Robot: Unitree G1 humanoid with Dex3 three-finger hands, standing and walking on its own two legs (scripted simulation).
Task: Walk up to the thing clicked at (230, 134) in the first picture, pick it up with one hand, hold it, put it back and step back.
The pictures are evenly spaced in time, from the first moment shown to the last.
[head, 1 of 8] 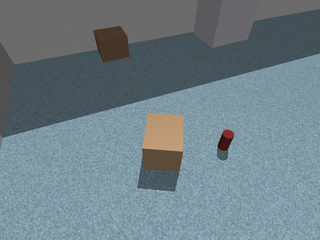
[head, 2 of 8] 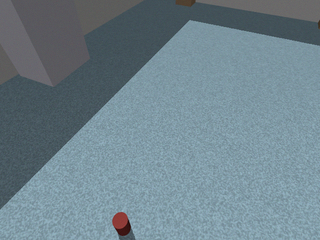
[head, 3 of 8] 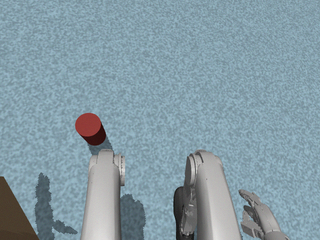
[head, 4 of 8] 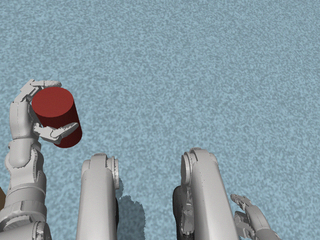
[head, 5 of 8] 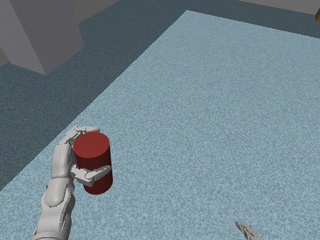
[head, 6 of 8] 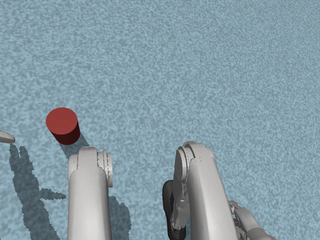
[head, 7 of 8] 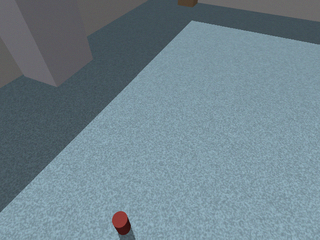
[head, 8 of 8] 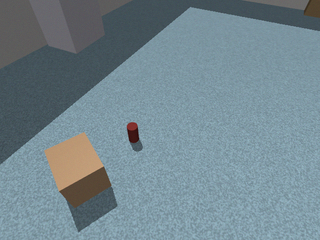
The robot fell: no
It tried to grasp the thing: yes
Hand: left
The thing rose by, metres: 0.67
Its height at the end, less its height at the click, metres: +0.00
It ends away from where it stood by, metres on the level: 0.02
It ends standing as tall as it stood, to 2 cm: yes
